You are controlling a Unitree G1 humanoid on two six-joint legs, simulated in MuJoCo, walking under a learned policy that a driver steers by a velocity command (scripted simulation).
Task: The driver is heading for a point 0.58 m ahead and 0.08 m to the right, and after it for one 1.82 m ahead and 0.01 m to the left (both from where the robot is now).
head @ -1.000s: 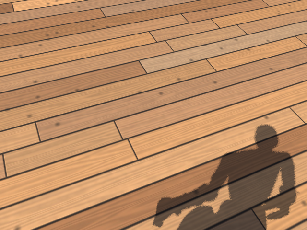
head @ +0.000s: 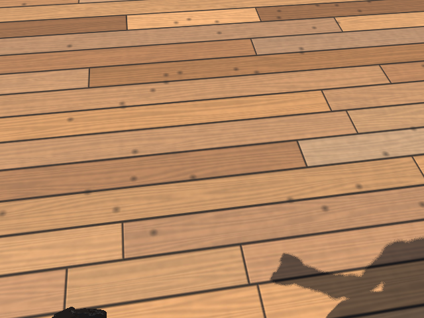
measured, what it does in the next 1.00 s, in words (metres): walks ahead: right foot, then left foot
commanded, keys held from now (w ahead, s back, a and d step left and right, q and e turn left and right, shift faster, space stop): q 0.02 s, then no key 0.46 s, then e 0.52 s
